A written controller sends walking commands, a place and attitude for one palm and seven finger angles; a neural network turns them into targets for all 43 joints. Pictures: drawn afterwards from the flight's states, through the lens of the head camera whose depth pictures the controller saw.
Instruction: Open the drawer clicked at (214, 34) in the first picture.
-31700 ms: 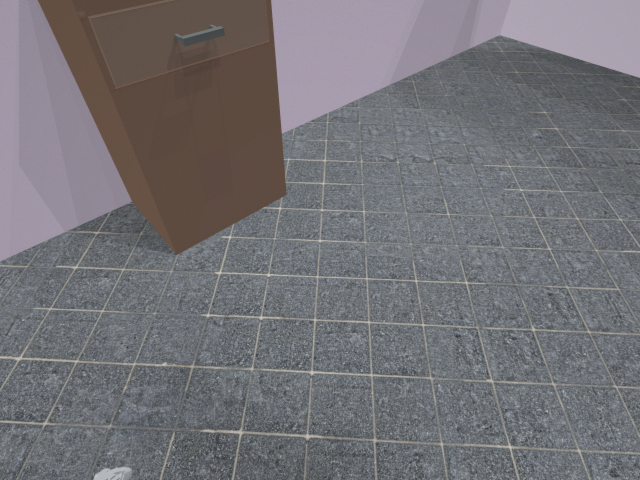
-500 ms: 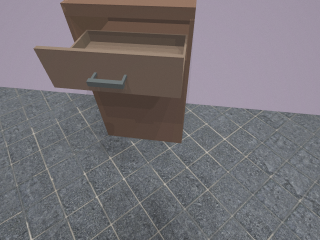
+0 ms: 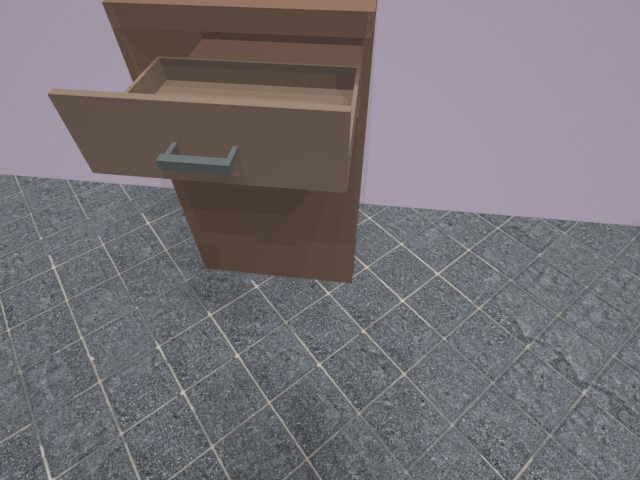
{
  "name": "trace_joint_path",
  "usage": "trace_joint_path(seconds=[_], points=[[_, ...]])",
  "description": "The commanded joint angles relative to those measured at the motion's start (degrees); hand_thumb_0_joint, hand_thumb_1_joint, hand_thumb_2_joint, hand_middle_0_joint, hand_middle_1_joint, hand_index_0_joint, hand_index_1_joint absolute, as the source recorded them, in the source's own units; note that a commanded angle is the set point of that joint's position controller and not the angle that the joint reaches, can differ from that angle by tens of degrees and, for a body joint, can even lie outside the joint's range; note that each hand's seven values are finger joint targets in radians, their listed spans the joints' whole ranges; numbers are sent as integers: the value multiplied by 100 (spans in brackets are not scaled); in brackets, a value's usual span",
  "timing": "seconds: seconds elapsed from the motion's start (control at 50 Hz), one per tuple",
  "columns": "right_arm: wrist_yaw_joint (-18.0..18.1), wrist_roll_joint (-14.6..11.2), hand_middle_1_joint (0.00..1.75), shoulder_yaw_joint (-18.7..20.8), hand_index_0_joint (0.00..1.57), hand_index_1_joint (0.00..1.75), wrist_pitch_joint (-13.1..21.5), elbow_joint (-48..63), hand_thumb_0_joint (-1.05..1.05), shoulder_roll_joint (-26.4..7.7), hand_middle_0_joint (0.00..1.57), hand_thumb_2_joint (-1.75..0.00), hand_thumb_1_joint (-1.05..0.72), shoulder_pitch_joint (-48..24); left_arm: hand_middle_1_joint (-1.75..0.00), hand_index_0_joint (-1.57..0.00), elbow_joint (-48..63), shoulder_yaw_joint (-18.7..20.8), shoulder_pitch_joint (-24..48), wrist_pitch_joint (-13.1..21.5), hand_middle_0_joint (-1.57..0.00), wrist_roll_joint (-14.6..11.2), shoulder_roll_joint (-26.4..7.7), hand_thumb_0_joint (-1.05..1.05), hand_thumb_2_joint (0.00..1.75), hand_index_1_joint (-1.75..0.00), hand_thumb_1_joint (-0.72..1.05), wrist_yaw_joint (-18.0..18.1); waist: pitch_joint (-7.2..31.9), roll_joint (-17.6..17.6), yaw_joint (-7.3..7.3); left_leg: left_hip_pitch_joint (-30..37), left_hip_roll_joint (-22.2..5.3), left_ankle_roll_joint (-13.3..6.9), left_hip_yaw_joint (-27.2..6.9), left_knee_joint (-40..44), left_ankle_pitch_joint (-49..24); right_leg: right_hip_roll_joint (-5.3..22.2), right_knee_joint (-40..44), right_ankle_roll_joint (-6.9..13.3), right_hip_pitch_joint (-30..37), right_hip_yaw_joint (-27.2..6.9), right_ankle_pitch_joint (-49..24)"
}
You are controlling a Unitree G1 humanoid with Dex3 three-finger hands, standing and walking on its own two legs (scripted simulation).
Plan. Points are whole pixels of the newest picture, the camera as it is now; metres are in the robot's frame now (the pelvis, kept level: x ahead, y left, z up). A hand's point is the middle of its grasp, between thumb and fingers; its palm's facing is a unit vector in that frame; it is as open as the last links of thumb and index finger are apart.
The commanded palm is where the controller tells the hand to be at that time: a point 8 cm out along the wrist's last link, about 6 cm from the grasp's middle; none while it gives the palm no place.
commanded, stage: look to check the result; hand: left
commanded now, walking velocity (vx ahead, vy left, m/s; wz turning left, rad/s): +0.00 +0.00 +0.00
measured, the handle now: (199, 157) +0.63 +0.25 +0.04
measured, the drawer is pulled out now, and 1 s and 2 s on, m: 0.29 0.29 0.29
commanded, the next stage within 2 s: stand and wait in 0.42 s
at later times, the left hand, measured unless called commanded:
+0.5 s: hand out of the picture +0.01 +0.17 -0.17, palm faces +0.03 -0.98 -0.20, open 7.4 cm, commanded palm none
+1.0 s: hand out of the picture +0.03 +0.18 -0.17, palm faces +0.03 -0.98 -0.21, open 7.4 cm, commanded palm none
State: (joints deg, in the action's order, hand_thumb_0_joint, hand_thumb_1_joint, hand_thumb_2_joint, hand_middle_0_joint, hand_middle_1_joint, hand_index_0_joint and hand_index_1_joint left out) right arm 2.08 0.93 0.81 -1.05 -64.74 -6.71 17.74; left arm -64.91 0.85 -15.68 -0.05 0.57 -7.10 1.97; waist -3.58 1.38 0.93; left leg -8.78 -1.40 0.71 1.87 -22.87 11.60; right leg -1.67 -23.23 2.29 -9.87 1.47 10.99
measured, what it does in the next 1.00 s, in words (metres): stands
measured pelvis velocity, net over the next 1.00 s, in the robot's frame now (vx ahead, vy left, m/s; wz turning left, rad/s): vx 0.01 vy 0.01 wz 0.00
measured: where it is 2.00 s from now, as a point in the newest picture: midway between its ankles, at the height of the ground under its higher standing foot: outside the picture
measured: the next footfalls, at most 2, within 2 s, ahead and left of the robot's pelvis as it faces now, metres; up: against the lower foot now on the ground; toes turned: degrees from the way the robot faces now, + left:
none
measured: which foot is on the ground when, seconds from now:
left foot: down 0.00-1.00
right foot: down 0.00-1.00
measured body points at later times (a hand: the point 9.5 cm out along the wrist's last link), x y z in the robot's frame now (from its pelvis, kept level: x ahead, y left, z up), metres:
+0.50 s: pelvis +0.00 +0.00 +0.00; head +0.02 -0.01 +0.45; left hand +0.01 +0.22 -0.16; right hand -0.01 -0.21 -0.17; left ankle +0.01 +0.13 -0.74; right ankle +0.02 -0.09 -0.74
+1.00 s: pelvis +0.01 +0.01 +0.00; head +0.03 +0.00 +0.45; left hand +0.03 +0.24 -0.16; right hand +0.01 -0.21 -0.16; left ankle +0.01 +0.13 -0.74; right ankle +0.02 -0.09 -0.74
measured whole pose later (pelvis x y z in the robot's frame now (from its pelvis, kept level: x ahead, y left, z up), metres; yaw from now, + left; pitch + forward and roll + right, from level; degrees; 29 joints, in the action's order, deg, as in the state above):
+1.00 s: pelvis +0.01 +0.01 +0.00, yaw +0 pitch -2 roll +0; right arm 2.1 1.0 1.4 -0.6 -64.2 -8.3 14.1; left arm -64.2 1.4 -12.9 0.2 0.7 -8.9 1.8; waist -4.1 0.8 0.9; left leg -8.5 -1.1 0.3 2.0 -22.2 11.8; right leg -1.3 -22.3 1.8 -9.5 1.3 11.0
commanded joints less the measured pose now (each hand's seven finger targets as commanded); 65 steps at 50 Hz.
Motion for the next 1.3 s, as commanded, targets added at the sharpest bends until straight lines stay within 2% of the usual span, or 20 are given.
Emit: trace_joint_path(seconds=[0.0,0.1,0.16,0.2,0.56,0.7,0.82,1.04,1.12,1.28], points=[[26,-8,30,82,20,30,62,107,0,-411,20,-90,-90,412,-30,-20,173,144,-302,61,-20,-16,-676,0,90,-30,90,44,-259,-192,-28,-112,-354,-226,-365,348,21,625,761,63,-397,-697,401],[30,-2,30,100,20,30,56,115,0,-402,20,-90,-90,434,-30,-20,182,159,-330,62,-20,-12,-666,0,90,-30,90,45,-264,-210,-24,-134,-336,-225,-367,309,77,620,805,63,-434,-734,551],[40,-4,30,98,20,30,67,123,0,-409,20,-90,-90,401,-30,-20,183,161,-313,62,-20,-15,-653,0,90,-30,90,40,-281,-53,-23,-157,-354,-221,-382,323,50,612,750,78,-452,-733,456],[40,-4,30,111,20,30,65,139,0,-416,20,-90,-90,387,-30,-20,187,153,-330,63,-20,-11,-645,0,90,-30,90,45,-282,-128,-17,-127,-365,-226,-385,316,44,604,759,70,-469,-725,445],[49,-5,30,122,20,30,107,186,0,-537,20,-90,-90,201,-30,-20,232,189,-151,60,-20,-6,-715,0,90,-30,90,30,-127,-113,-39,-114,-426,-229,-456,399,-180,614,593,51,-284,-649,-2],[51,-14,30,131,20,30,120,176,0,-584,20,-90,-90,113,-30,-20,257,197,-82,78,-20,-4,-791,0,90,-30,90,31,-5,-129,-34,-14,-439,-219,-438,359,-450,649,545,38,-154,-613,-413],[39,-9,30,128,20,30,109,171,0,-630,20,-90,-90,53,-30,-20,266,198,-2,77,-20,-5,-849,0,90,-30,90,23,-61,-89,-27,-35,-436,-210,-450,408,-316,656,621,31,-175,-637,-212],[36,-10,30,147,20,30,129,176,0,-794,20,-90,-90,-95,-30,-20,279,215,89,98,-20,-5,-972,0,90,-30,90,9,-12,-148,-34,19,-437,-210,-485,437,-408,678,652,27,-96,-635,-288],[39,-7,30,149,20,30,140,180,0,-837,20,-90,-90,-171,-30,-20,279,214,143,101,-20,-2,-989,0,90,-30,90,4,32,12,-32,56,-463,-208,-492,451,-486,679,621,30,-72,-621,-421],[35,-16,30,164,20,30,149,199,0,-985,20,-90,-90,-264,-30,-20,284,230,212,114,-20,3,-1117,0,90,-30,90,-7,43,-120,-47,97,-485,-224,-525,526,-417,671,693,33,-60,-621,-283]])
